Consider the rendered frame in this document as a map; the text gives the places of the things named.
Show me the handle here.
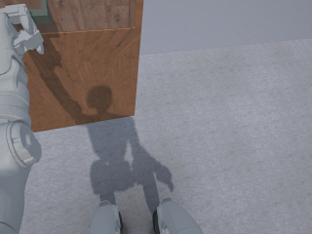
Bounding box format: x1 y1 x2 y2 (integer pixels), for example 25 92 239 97
13 0 52 25

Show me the robot right thigh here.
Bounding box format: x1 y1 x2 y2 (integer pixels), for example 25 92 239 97
157 201 204 234

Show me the left robot forearm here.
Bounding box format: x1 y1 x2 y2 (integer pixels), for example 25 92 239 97
0 48 31 130

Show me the robot thigh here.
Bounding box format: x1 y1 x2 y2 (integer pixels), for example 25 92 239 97
157 201 204 234
88 205 121 234

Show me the robot left upper arm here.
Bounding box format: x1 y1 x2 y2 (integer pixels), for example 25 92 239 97
0 122 42 234

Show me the drawer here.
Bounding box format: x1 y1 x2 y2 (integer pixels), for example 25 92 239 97
0 0 135 33

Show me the cabinet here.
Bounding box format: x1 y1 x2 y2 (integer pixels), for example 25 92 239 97
22 0 144 133

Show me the robot left thigh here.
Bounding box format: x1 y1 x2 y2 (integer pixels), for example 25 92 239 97
88 205 121 234

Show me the left robot hand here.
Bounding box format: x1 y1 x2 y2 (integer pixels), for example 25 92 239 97
0 4 44 59

